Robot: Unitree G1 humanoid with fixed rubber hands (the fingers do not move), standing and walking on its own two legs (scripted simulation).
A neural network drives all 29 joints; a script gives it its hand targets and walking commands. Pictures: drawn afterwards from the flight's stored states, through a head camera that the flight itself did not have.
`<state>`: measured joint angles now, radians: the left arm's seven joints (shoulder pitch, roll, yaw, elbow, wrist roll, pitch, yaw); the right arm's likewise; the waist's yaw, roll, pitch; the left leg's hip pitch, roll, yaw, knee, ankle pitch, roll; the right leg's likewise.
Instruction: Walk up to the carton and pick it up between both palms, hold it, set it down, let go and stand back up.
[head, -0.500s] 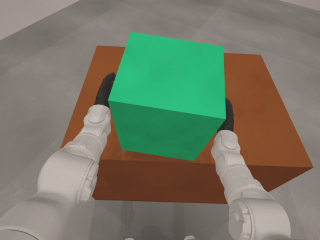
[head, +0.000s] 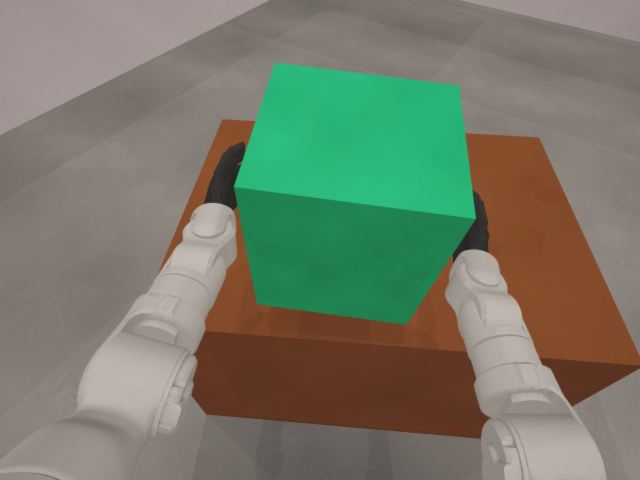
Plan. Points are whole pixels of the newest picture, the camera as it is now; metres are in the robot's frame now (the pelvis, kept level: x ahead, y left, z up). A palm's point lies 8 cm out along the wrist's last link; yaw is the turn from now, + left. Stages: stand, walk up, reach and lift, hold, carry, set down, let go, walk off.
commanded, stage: reach and lift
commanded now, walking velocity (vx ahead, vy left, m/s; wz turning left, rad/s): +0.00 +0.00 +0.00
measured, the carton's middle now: (347, 206) +0.47 -0.02 +0.08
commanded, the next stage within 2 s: hold in 1.68 s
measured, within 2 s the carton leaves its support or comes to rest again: neither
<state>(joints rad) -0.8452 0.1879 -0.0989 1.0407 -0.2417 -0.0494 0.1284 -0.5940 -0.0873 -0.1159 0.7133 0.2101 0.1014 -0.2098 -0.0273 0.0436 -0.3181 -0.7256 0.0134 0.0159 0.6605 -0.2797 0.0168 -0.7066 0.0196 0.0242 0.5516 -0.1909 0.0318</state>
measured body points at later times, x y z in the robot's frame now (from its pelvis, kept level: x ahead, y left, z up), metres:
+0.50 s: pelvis -0.01 -0.01 +0.02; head -0.04 -0.01 +0.47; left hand +0.40 +0.15 +0.18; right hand +0.38 -0.18 +0.14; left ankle +0.01 +0.09 -0.72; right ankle +0.03 -0.14 -0.72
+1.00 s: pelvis +0.00 -0.01 +0.02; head -0.01 -0.02 +0.47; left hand +0.41 +0.16 +0.20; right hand +0.40 -0.17 +0.15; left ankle +0.01 +0.09 -0.72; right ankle +0.03 -0.14 -0.72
